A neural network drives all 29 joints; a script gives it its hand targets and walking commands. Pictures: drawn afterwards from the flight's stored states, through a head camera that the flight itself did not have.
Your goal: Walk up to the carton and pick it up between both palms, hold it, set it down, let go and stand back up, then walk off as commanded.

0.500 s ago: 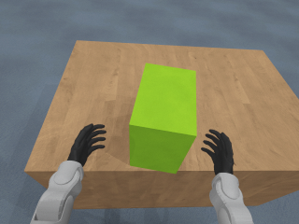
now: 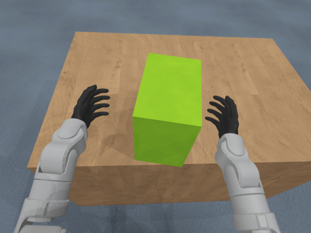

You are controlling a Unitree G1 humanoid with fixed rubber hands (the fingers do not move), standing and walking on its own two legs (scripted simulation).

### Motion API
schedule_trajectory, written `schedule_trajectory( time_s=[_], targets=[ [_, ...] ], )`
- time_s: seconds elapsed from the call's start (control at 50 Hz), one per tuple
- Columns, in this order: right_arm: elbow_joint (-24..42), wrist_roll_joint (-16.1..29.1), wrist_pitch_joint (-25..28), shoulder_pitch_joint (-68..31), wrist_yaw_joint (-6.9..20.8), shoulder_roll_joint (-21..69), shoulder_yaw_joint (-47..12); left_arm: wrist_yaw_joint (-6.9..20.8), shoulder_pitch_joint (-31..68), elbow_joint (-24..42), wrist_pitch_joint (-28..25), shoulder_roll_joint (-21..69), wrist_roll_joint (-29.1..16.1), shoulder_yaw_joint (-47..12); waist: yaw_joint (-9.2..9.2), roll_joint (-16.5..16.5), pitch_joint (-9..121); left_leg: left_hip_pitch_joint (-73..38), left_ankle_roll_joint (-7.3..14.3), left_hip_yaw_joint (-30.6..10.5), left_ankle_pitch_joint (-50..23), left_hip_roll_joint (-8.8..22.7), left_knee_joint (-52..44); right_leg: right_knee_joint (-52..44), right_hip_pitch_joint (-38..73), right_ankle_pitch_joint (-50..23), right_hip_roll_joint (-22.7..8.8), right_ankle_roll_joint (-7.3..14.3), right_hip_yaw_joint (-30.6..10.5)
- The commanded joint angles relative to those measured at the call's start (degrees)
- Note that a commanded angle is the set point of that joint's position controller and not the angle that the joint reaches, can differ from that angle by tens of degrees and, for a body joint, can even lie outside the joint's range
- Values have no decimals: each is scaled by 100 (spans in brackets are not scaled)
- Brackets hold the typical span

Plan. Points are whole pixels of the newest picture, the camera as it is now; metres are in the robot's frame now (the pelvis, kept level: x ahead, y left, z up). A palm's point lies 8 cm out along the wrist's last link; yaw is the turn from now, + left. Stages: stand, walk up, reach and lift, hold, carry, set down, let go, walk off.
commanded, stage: reach and lift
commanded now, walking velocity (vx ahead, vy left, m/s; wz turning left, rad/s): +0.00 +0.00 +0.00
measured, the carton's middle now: (166, 112) +0.46 -0.05 -0.01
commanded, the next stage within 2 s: none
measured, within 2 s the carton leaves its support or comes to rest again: neither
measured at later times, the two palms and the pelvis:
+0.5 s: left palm (87, 82) +0.44 +0.16 +0.14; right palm (222, 99) +0.39 -0.17 +0.13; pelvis +0.00 +0.00 +0.00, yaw +0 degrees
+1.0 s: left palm (102, 108) +0.43 +0.14 +0.05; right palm (214, 113) +0.40 -0.17 +0.06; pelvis +0.00 -0.01 -0.01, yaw +1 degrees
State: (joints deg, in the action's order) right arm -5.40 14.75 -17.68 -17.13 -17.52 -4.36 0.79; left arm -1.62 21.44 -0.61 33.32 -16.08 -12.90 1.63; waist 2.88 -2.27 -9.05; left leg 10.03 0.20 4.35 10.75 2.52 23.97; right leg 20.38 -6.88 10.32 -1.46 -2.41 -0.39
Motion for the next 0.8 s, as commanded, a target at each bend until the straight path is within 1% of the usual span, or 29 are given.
schedule_trajectory(
  time_s=[0.0, 0.02, 0.06, 0.1, 0.12, 0.16, 0.18, 0.2, 0.22, 0.24, 0.26, 0.28, 0.3, 0.32, 0.38, 0.4, 0.42, 0.44, 0.48, 0.5, 0.52, 0.54, 0.58, 0.6, 0.64, 0.72, 0.74, 0.76, 0.78],
  targets=[
    [910, -61, 123, -3229, 55, -659, 359, -82, 3465, 383, -317, -779, 57, 482, 38, 504, 3506, -964, -151, -152, -725, -189, -375, -56, 363, -1403, 444, 27, 194],
    [771, -9, 139, -3344, 54, -698, 340, -95, 3697, 420, -338, -811, 130, 521, 64, 700, 3815, -1093, -171, -110, -853, -226, -336, -52, 347, -1515, 453, 7, 160],
    [805, 124, 86, -3715, 59, -712, 283, -97, 4090, 91, -406, -883, 45, 455, 81, 461, 4041, -910, -93, -158, -576, -264, -328, 15, 390, -1394, 425, 11, 150],
    [444, 100, 66, -4106, 85, -743, 420, -180, 4578, -7, -467, -954, 66, 520, 50, 598, 4263, -952, -162, -135, -527, -213, -317, 15, 224, -1260, 459, 13, 178],
    [-7, 121, 28, -4067, 76, -735, 343, -150, 4534, -460, -487, -1010, 81, 493, 30, 782, 4120, -936, -169, -160, -593, -264, -292, 14, 194, -1311, 434, 25, 150],
    [27, 176, 41, -4118, 82, -813, 352, -158, 4580, -656, -532, -977, 35, 473, 107, 519, 4547, -1100, -190, -193, -891, -204, -217, 30, 207, -1651, 510, 85, 209],
    [-429, 124, -33, -4443, 83, -763, 325, -117, 5115, -1194, -629, -1102, 34, 436, 112, 605, 4329, -828, -126, -138, -589, -247, -222, 20, 49, -1347, 486, 52, 219],
    [-236, 266, 34, -4366, 30, -725, 255, -114, 4820, -1076, -582, -1006, 46, 360, 139, 655, 4700, -902, -169, -145, -1200, -259, -120, 112, 328, -2024, 465, 66, 189],
    [-602, 111, 39, -4790, 8, -821, 430, -115, 5093, -1355, -579, -957, 51, 317, 198, 613, 4286, -966, -168, -194, -789, -227, -141, 2, -65, -1570, 516, 72, 241],
    [-600, 109, 50, -4785, 2, -917, 497, -135, 5275, -1183, -669, -1025, 6, 333, 194, 580, 4491, -1050, -226, -219, -797, -193, -160, 44, -116, -1531, 542, 67, 291],
    [-667, 70, 105, -4938, -26, -937, 529, -157, 5426, -1155, -730, -1148, 10, 303, 359, 751, 4814, -1082, -238, -216, -1037, -222, -75, 56, -10, -1849, 546, 97, 296],
    [-331, 162, 155, -5279, -7, -932, 551, -195, 5869, -1088, -807, -1204, -139, 292, 288, 602, 5209, -1028, -253, -225, -1068, -210, 30, 113, -124, -1753, 583, 109, 320],
    [-138, 247, 209, -5230, -8, -898, 418, -246, 5542, -1076, -882, -1225, -177, 393, 89, 443, 5369, -1012, -209, -234, -1365, -253, 135, 212, 96, -2074, 568, 44, 294],
    [-265, 294, 260, -5383, -59, -947, 449, -245, 5731, -980, -865, -1175, -122, 323, 190, 724, 5477, -1227, -298, -245, -1879, -239, 241, 216, 36, -2492, 595, 57, 299],
    [-282, 294, 264, -5405, -139, -975, 404, -250, 5950, -1192, -866, -1360, -238, 355, 257, 617, 6006, -1251, -328, -223, -2468, -281, 483, 283, 151, -3109, 606, 9, 302],
    [-651, 194, 220, -5849, -129, -1061, 483, -257, 6269, -1634, -819, -1317, -157, 397, 153, 683, 5679, -1155, -321, -227, -2024, -249, 362, 194, -220, -2481, 616, 33, 274],
    [-402, 306, 288, -5824, -113, -1135, 470, -274, 6095, -1371, -780, -1339, -207, 375, 185, 677, 5980, -1249, -330, -282, -2364, -233, 470, 261, -87, -2808, 627, 22, 292],
    [-625, 249, 216, -5922, -137, -1106, 396, -241, 6222, -1759, -767, -1361, -211, 445, 190, 407, 5844, -1087, -287, -245, -2227, -245, 437, 246, -69, -2778, 604, -17, 311],
    [-1048, 226, 159, -6168, -156, -951, 323, -182, 6455, -2320, -797, -1329, -56, 390, 214, 483, 5359, -850, -272, -225, -1964, -247, 312, 249, 92, -2704, 561, 0, 266],
    [-1249, 281, 172, -5869, -148, -1006, 355, -178, 6133, -2401, -822, -1309, 20, 395, 274, 593, 5549, -905, -295, -206, -1938, -295, 333, 269, 120, -2810, 538, -20, 247],
    [-1138, 453, 192, -5880, -138, -899, 221, -166, 6182, -2202, -851, -1282, -37, 467, 181, 638, 5563, -993, -315, -220, -2177, -282, 372, 292, 123, -2903, 500, -67, 221],
    [-1204, 385, 229, -5904, -167, -864, 295, -157, 6342, -2065, -935, -1252, 28, 393, 295, 762, 5730, -1164, -358, -243, -2379, -276, 424, 281, 72, -3098, 521, -28, 268],
    [-1954, 485, 283, -5806, -106, -827, 290, -145, 6226, -2559, -1114, -1230, 145, 397, 235, 1037, 5584, -1149, -426, -290, -2379, -268, 465, 232, -217, -2863, 531, 18, 248],
    [-2098, 514, 361, -5821, -110, -752, 222, -87, 6126, -2965, -1189, -1052, 135, 262, 340, 1067, 5416, -1181, -421, -251, -2366, -289, 448, 158, -291, -2936, 492, 22, 259],
    [-2432, 524, 474, -5528, -67, -642, 244, -12, 5960, -2967, -1312, -765, 280, 150, 339, 1317, 5401, -1313, -458, -295, -2294, -291, 438, 129, -478, -2638, 481, 53, 308],
    [-2709, 214, 869, -5338, 8, -470, 262, 18, 5830, -3298, -1886, -642, 416, 107, 422, 1328, 5368, -1454, -455, -303, -2558, -239, 547, 20, -781, -2534, 498, 139, 401],
    [-2704, 214, 1035, -5637, 32, -436, 240, 6, 6003, -3431, -2103, -598, 443, 158, 254, 1305, 5194, -1246, -482, -318, -2461, -237, 558, 34, -872, -2238, 492, 121, 393],
    [-2804, 118, 1067, -5495, 55, -302, 176, 9, 6022, -3450, -2269, -673, 458, 265, 234, 1206, 5119, -1291, -444, -321, -2599, -217, 617, 74, -827, -2425, 478, 107, 351],
    [-2806, 63, 1230, -5414, 68, -324, 302, 12, 5781, -3483, -2428, -482, 424, 105, 329, 1157, 5217, -1435, -487, -385, -2791, -191, 632, 45, -910, -2498, 509, 109, 426]
  ],
)
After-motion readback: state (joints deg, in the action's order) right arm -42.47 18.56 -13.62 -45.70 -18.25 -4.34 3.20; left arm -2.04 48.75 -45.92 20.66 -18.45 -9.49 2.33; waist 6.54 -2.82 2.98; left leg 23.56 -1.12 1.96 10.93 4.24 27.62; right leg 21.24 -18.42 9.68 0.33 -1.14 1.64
